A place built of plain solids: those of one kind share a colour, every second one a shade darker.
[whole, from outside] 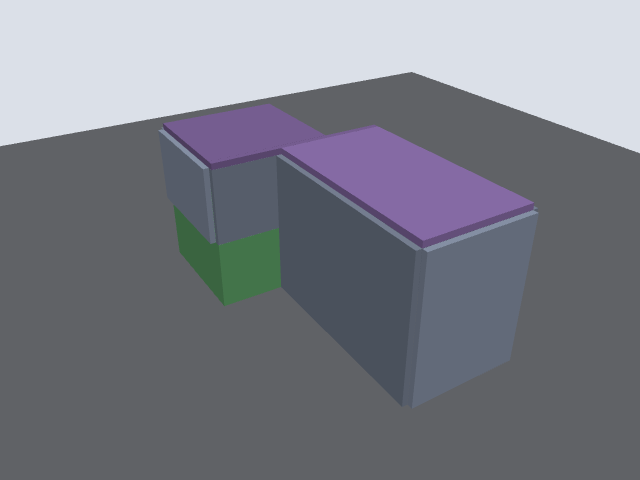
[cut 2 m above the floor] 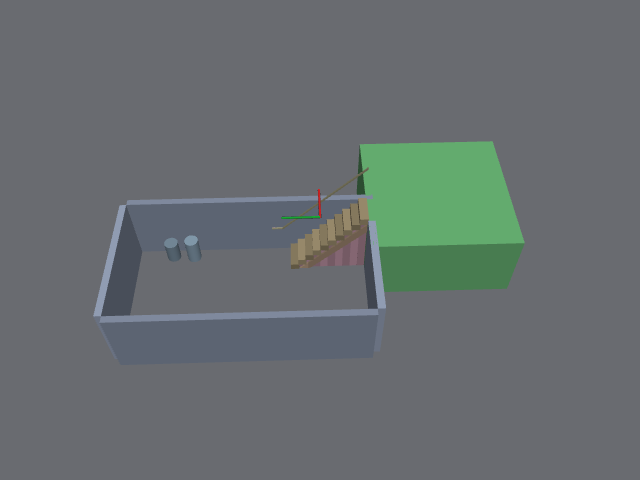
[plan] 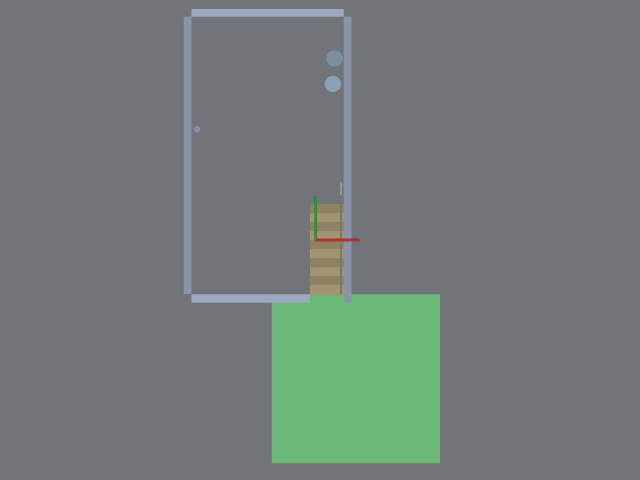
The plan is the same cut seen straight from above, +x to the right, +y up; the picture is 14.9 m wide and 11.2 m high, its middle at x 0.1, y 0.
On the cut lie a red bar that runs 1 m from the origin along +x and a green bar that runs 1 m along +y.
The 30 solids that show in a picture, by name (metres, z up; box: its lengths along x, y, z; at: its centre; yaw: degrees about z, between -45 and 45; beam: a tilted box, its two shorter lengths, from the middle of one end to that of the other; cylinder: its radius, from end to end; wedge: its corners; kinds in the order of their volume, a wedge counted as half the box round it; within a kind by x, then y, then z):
{
 "floor_1": {"box": [3.93, 3.95, 2.56], "at": [0.94, -3.24, 0.98]},
 "wall_1": {"box": [0.18, 6.47, 4.76], "at": [-2.99, 1.97, 2.33]},
 "wall_2": {"box": [2.77, 0.2, 4.76], "at": [-1.52, -1.36, 2.33]},
 "wall_3": {"box": [3.56, 0.18, 4.76], "at": [-1.12, 5.3, 2.33]},
 "wall_4": {"box": [0.18, 6.67, 4.76], "at": [0.75, 1.87, 2.33]},
 "wall_5": {"box": [2.25, 0.2, 2.45], "at": [1.78, -1.36, 3.48]},
 "wall_6": {"box": [0.18, 3.75, 2.45], "at": [2.99, -3.34, 3.48]},
 "roof_1": {"box": [3.56, 6.47, 0.2], "at": [-1.12, 1.97, 4.81]},
 "roof_2": {"box": [5.8, 0.2, 0.2], "at": [0.0, -1.36, 4.81]},
 "roof_3": {"box": [3.93, 3.75, 0.2], "at": [0.94, -3.34, 4.81]},
 "under_1": {"box": [0.71, 0.21, 1.89], "at": [0.3, -1.16, 0.89]},
 "under_2": {"box": [0.71, 0.21, 1.68], "at": [0.3, -0.95, 0.79]},
 "under_3": {"box": [0.71, 0.21, 1.48], "at": [0.3, -0.74, 0.69]},
 "under_4": {"box": [0.71, 0.22, 1.27], "at": [0.3, -0.53, 0.58]},
 "under_5": {"box": [0.71, 0.22, 1.06], "at": [0.3, -0.32, 0.48]},
 "under_6": {"box": [0.71, 0.21, 0.86], "at": [0.3, -0.11, 0.38]},
 "tread_1": {"wedge": [[-0.13, -1.29, 1.83], [-0.13, -1.29, 2.05], [-0.13, -1.05, 1.83], [-0.13, -1.05, 2.05], [0.66, -1.29, 1.83], [0.66, -1.29, 2.05], [0.66, -1.05, 1.83], [0.66, -1.05, 2.05]]},
 "tread_2": {"wedge": [[-0.13, -1.08, 1.63], [-0.13, -1.08, 1.85], [-0.13, -0.84, 1.63], [-0.13, -0.84, 1.85], [0.66, -1.08, 1.63], [0.66, -1.08, 1.85], [0.66, -0.84, 1.63], [0.66, -0.84, 1.85]]},
 "tread_3": {"wedge": [[-0.13, -0.87, 1.42], [-0.13, -0.87, 1.64], [-0.13, -0.63, 1.42], [-0.13, -0.63, 1.64], [0.66, -0.87, 1.42], [0.66, -0.87, 1.64], [0.66, -0.63, 1.42], [0.66, -0.63, 1.64]]},
 "tread_4": {"wedge": [[-0.13, -0.66, 1.22], [-0.13, -0.66, 1.43], [-0.13, -0.42, 1.22], [-0.13, -0.42, 1.43], [0.66, -0.66, 1.22], [0.66, -0.66, 1.43], [0.66, -0.42, 1.22], [0.66, -0.42, 1.43]]},
 "tread_5": {"wedge": [[-0.13, -0.45, 1.01], [-0.13, -0.45, 1.23], [-0.13, -0.21, 1.01], [-0.13, -0.21, 1.23], [0.66, -0.45, 1.01], [0.66, -0.45, 1.23], [0.66, -0.21, 1.01], [0.66, -0.21, 1.23]]},
 "tread_6": {"wedge": [[-0.13, -0.24, 0.81], [-0.13, -0.24, 1.02], [-0.13, 0.0, 0.81], [-0.13, 0.0, 1.02], [0.66, -0.24, 0.81], [0.66, -0.24, 1.02], [0.66, 0.0, 0.81], [0.66, 0.0, 1.02]]},
 "tread_7": {"wedge": [[-0.13, -0.03, 0.6], [-0.13, -0.03, 0.82], [-0.13, 0.21, 0.6], [-0.13, 0.21, 0.82], [0.66, -0.03, 0.6], [0.66, -0.03, 0.82], [0.66, 0.21, 0.6], [0.66, 0.21, 0.82]]},
 "tread_8": {"wedge": [[-0.13, 0.18, 0.4], [-0.13, 0.18, 0.61], [-0.13, 0.42, 0.4], [-0.13, 0.42, 0.61], [0.66, 0.18, 0.4], [0.66, 0.18, 0.61], [0.66, 0.42, 0.4], [0.66, 0.42, 0.61]]},
 "tread_9": {"wedge": [[-0.13, 0.39, 0.19], [-0.13, 0.39, 0.41], [-0.13, 0.62, 0.19], [-0.13, 0.62, 0.41], [0.66, 0.39, 0.19], [0.66, 0.39, 0.41], [0.66, 0.63, 0.19], [0.66, 0.63, 0.41]]},
 "tread_10": {"wedge": [[-0.13, 0.6, -0.05], [-0.13, 0.6, 0.2], [-0.13, 0.84, -0.05], [-0.13, 0.84, 0.2], [0.66, 0.6, -0.05], [0.66, 0.6, 0.2], [0.66, 0.84, -0.05], [0.66, 0.84, 0.2]]},
 "bin_1": {"cylinder": 0.19, "from": [0.4, 3.64, 0.0], "to": [0.4, 3.64, 0.75]},
 "bin_2": {"cylinder": 0.19, "from": [0.44, 4.24, 0.0], "to": [0.44, 4.24, 0.62]},
 "guard_rail_1": {"wedge": [[0.57, -1.26, 3.18], [0.57, -1.26, 3.24], [0.57, 1.04, 0.93], [0.57, 1.04, 0.99], [0.61, -1.26, 3.18], [0.61, -1.26, 3.24], [0.61, 1.04, 0.93], [0.61, 1.04, 0.99]]},
 "string_1": {"wedge": [[-0.11, -1.26, 1.52], [-0.11, -1.26, 1.8], [-0.11, 0.34, -0.05], [-0.11, 0.34, 0.23], [-0.06, -1.26, 1.52], [-0.06, -1.26, 1.8], [-0.06, 0.34, -0.05], [-0.06, 0.34, 0.23]]}
}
